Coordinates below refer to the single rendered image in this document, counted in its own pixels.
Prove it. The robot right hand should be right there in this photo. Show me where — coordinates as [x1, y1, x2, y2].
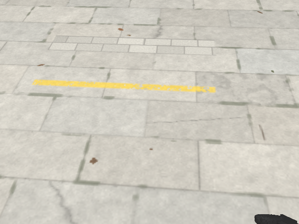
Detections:
[254, 214, 298, 224]

